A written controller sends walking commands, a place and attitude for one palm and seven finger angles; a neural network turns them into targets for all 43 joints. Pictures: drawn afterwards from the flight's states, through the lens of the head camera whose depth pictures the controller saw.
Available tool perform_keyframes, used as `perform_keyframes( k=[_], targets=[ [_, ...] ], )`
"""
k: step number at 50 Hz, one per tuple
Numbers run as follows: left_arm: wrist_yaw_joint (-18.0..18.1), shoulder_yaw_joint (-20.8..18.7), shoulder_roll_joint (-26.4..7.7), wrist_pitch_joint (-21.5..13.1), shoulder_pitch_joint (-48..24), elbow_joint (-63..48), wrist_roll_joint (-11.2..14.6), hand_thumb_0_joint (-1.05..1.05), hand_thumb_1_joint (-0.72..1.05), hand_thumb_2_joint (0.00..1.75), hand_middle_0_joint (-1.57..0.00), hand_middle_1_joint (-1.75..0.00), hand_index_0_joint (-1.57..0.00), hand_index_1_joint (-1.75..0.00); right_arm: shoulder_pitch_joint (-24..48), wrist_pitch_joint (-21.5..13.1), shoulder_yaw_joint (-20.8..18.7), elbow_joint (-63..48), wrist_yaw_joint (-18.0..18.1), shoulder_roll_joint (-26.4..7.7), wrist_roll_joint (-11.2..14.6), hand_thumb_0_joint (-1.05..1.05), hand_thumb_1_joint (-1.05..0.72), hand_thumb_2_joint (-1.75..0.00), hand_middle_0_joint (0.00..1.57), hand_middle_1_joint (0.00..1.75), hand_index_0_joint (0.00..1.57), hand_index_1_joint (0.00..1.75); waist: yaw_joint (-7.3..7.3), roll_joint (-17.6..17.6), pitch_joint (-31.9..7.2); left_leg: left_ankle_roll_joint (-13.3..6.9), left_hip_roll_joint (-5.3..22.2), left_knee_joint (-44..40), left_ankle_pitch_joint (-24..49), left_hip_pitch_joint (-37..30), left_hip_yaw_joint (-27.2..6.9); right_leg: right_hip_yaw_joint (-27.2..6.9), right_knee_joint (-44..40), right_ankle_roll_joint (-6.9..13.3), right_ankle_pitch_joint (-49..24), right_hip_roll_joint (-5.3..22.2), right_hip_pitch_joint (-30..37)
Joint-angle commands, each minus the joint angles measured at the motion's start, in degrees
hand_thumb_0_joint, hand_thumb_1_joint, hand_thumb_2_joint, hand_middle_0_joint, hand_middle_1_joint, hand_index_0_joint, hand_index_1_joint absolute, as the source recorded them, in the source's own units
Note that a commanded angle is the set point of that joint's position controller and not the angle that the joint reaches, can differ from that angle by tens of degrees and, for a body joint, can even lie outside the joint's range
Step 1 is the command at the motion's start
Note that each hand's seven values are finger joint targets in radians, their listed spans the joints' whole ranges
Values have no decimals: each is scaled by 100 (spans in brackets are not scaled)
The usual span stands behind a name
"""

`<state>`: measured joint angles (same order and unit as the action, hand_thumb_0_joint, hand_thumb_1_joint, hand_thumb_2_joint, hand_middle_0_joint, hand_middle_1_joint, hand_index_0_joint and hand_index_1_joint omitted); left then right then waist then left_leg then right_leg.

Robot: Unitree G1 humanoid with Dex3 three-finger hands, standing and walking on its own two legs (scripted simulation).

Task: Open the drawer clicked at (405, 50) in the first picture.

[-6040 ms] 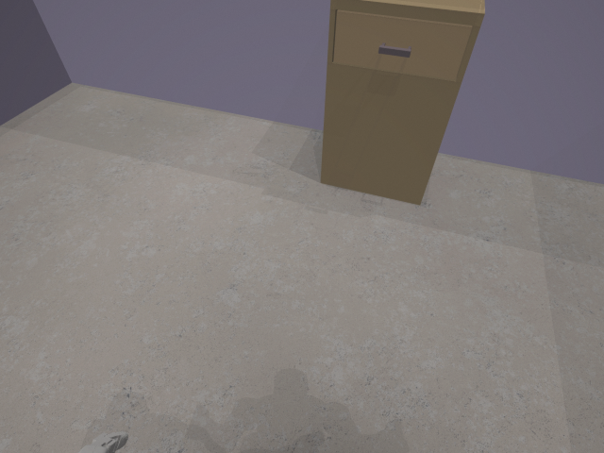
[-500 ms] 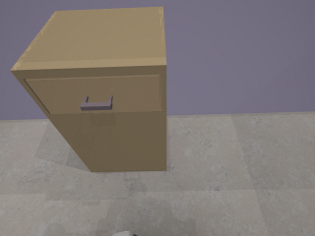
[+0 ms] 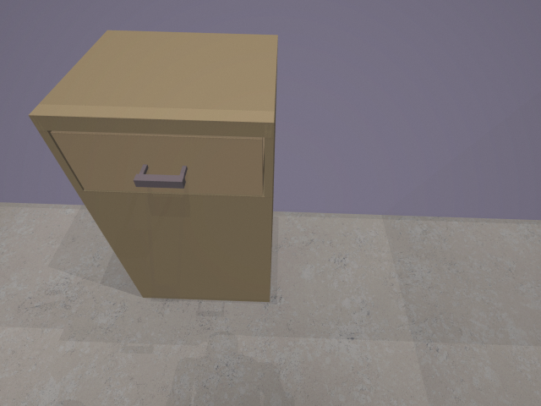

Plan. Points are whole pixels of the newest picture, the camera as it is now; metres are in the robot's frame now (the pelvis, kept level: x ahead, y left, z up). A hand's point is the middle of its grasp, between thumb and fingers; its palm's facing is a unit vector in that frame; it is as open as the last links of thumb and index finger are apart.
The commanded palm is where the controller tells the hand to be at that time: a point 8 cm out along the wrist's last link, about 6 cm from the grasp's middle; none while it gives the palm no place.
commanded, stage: come to a stop and stand still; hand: left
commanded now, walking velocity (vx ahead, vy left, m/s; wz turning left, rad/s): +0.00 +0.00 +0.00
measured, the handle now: (162, 175) +0.59 +0.29 -0.05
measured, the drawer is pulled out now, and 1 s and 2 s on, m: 0.00 0.00 0.00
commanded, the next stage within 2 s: look again from close up in 0.18 s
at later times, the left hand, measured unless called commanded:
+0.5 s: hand out of the picture -0.01 +0.21 -0.18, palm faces +0.01 -0.98 -0.19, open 7.3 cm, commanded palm none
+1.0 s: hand out of the picture -0.01 +0.22 -0.18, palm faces +0.01 -0.99 -0.16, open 7.3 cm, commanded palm none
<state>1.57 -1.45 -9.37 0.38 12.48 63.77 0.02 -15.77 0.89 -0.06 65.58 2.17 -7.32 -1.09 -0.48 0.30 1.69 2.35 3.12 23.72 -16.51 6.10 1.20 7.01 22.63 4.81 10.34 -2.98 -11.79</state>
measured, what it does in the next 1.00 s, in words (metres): shifts its weight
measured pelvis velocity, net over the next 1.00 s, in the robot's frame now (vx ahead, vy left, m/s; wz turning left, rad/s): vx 0.01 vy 0.06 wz -0.03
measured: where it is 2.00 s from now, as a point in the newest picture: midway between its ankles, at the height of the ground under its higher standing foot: outside the picture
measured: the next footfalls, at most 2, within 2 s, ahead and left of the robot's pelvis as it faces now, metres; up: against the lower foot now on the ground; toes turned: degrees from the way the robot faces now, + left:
left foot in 1.40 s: +0.12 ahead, +0.21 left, +0.00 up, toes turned -9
right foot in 1.64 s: +0.15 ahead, +0.02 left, +0.00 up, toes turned -1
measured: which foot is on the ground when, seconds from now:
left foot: down 0.00-1.00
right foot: down 0.00-1.00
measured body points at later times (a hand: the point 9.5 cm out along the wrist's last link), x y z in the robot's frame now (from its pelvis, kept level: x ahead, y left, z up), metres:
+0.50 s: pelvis +0.00 +0.05 -0.01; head -0.01 +0.03 +0.44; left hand -0.01 +0.26 -0.16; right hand -0.04 -0.16 -0.17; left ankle -0.04 +0.14 -0.74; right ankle +0.03 -0.06 -0.74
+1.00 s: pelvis +0.01 +0.06 +0.00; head +0.01 +0.05 +0.45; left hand -0.01 +0.27 -0.16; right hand -0.03 -0.15 -0.17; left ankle -0.04 +0.14 -0.74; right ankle +0.03 -0.06 -0.74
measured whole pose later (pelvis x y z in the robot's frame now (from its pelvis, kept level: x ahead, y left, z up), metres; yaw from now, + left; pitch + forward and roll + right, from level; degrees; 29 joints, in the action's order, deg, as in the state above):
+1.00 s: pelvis +0.01 +0.06 +0.00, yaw -2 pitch -2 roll +1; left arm 1.4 0.3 -5.9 -0.5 18.5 65.6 -0.7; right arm -20.7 -1.8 1.6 64.4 2.2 -8.1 -1.2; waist 0.0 0.7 1.3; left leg -3.3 -2.7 25.1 -18.7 5.0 4.7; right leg 2.8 29.7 -0.1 14.0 2.5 -14.1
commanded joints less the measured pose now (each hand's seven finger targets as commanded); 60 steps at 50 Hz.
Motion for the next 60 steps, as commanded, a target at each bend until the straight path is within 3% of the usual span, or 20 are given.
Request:
perform_keyframes(
  k=[1, 5, 13, 14, 15, 16, 17, 18, 19, 21, 24, 28, 32, 45, 50, 53, 56, 58, 59, 60],
  targets=[
    [33, -69, -586, -48, 283, -100, -29, 0, 90, 90, -20, -30, -20, -30, -493, -6, -85, -97, 31, -486, 0, 0, -90, -90, 20, 30, 20, 30, 4, -57, 446, -300, 181, -427, -41, 684, -149, -1266, -1067, -456, 837, 959, 144],
    [37, -56, -510, -50, 384, -86, -41, 0, 90, 90, -20, -30, -20, -30, -703, -10, -77, -93, 26, -437, -3, 0, -90, -90, 20, 30, 20, 30, 54, -200, 471, -329, 162, -474, -94, 620, -140, -1272, -1145, -408, 1100, 930, -35],
    [41, -17, -372, -96, 628, 20, -35, 0, 90, 90, -20, -30, -20, -30, -840, -101, -43, -85, 35, -395, 18, 0, -90, -90, 20, 30, 20, 30, 29, -44, 260, -357, 234, -658, -21, 669, -231, -1125, -866, -320, 640, 902, 157],
    [304, 3, -529, -295, 1141, 93, -122, 0, 90, 90, -20, -30, -20, -30, -261, -263, -121, -390, -37, -705, 42, 0, -90, -90, 20, 30, 20, 30, -137, -39, 419, -122, 206, 470, -122, 1132, 357, -1284, -429, -871, -2676, 1200, 401],
    [255, -48, -819, -335, 1099, -95, -98, 0, 90, 90, -20, -30, -20, -30, -770, -178, -82, -599, -24, -343, 59, 0, -90, -90, 20, 30, 20, 30, 173, 113, -481, -198, -31, 798, -619, 874, -33, -1786, -451, -421, -1590, 1637, 629],
    [194, 1, -692, -350, 855, -136, -88, 0, 90, 90, -20, -30, -20, -30, -823, -196, -62, -533, -28, -296, 44, 0, -90, -90, 20, 30, 20, 30, 230, 592, -380, -252, 28, 545, -471, 637, -105, -1661, -483, 61, -222, 1621, 122],
    [157, 8, -597, -352, 748, -122, -98, 0, 90, 90, -20, -30, -20, -30, -1024, -239, -40, -469, -61, -209, 25, 0, -90, -90, 20, 30, 20, 30, 314, 651, -462, -279, 78, 258, 92, 359, -122, -1403, -379, 149, 406, 1372, -213],
    [124, 27, -536, -314, 663, -182, -71, 0, 90, 90, -20, -30, -20, -30, -1185, -238, -19, -525, -69, -244, -3, 0, -90, -90, 20, 30, 20, 30, 312, 723, -361, -356, 138, 145, 150, 448, -213, -1135, -201, 56, 726, 1125, -292],
    [105, 40, -424, -291, 660, -194, -72, 0, 90, 90, -20, -30, -20, -30, -1189, -237, -13, -565, -67, -313, -7, 0, -90, -90, 20, 30, 20, 30, 262, 338, -161, -416, 240, 49, 65, 794, -338, -1055, -148, -19, 852, 977, -281],
    [69, 91, -263, -253, 699, -152, -67, 0, 90, 90, -20, -30, -20, -30, -1094, -266, 16, -605, -52, -362, 6, 0, -90, -90, 20, 30, 20, 30, 166, 13, 258, -491, 292, -300, 49, 1196, -506, -989, -22, -86, 664, 869, -173],
    [44, 127, -180, -228, 765, -98, -48, 0, 90, 90, -20, -30, -20, -30, -1112, -329, 56, -598, -31, -465, 2, 0, -90, -90, 20, 30, 20, 30, 82, 171, 497, -533, 370, -599, 265, 1391, -649, -820, 272, -134, 141, 786, 4],
    [42, 143, -179, -194, 810, -62, -36, 0, 90, 90, -20, -30, -20, -30, -1138, -351, 102, -522, -4, -519, 14, 0, -90, -90, 20, 30, 20, 30, 37, 141, 595, -525, 351, -735, 458, 1382, -613, -765, 338, -184, -94, 801, 145],
    [56, 148, -168, -185, 827, -87, -32, 0, 90, 90, -20, -30, -20, -30, -1142, -355, 110, -445, 1, -512, 13, 0, -90, -90, 20, 30, 20, 30, 30, -123, 512, -529, 302, -696, 724, 1145, -552, -787, 336, -216, -313, 837, 164],
    [56, 124, -154, -167, 861, -17, -46, 0, 90, 90, -20, -30, -20, -30, -1005, -348, 110, -223, 35, -474, 27, 0, -90, -90, 20, 30, 20, 30, 52, 137, 318, -515, 285, -603, 1289, 680, -390, -801, 359, -241, -591, 869, 185],
    [-8, 74, -132, -139, 882, -42, -140, 0, 90, 90, -20, -30, -20, -30, -998, -270, 51, -221, -8, -621, -5, 0, -90, -90, 20, 30, 20, 30, 40, 252, 603, -695, 368, -817, -859, 942, -565, -674, 650, -147, 800, 711, -146],
    [-50, 39, -146, -160, 964, -75, -173, 0, 90, 90, -20, -30, -20, -30, -968, -251, 19, -288, -33, -648, -5, 0, -90, -90, 20, 30, 20, 30, 14, 343, 898, -784, 374, -792, -1274, 1157, -616, -712, 759, -84, 1061, 652, -304],
    [-60, -16, -179, -227, 1209, -60, -170, 0, 90, 90, -20, -30, -20, -30, -934, -290, 27, -373, -41, -562, 0, 0, -90, -90, 20, 30, 20, 30, -77, -97, 929, -777, 148, -182, -761, 1475, -398, -1106, 607, 39, 975, 876, -30],
    [-26, -130, -474, -279, 1655, 42, -149, 0, 90, 90, -20, -30, -20, -30, -873, -291, 33, -494, -51, -398, 2, 0, -90, -90, 20, 30, 20, 30, -192, -1085, 794, -577, -399, 1051, -751, 2169, 166, -2083, 16, 388, 820, 1590, 673],
    [3, -210, -661, -309, 1945, 85, -140, 0, 90, 90, -20, -30, -20, -30, -765, -292, 23, -576, -62, -363, -3, 0, -90, -90, 20, 30, 20, 30, -273, -1437, 505, -515, -463, 1850, -1053, 2445, 325, -2754, -430, 668, 574, 2194, 1004],
    [34, -268, -702, -344, 2124, 83, -159, 0, 90, 90, -20, -30, -20, -30, -417, -314, 4, -709, -82, -401, -9, 0, -90, -90, 20, 30, 20, 30, -437, -1413, 511, -502, -337, 2660, -1539, 2873, 146, -3089, -679, 962, 14, 2523, 1157]
  ],
)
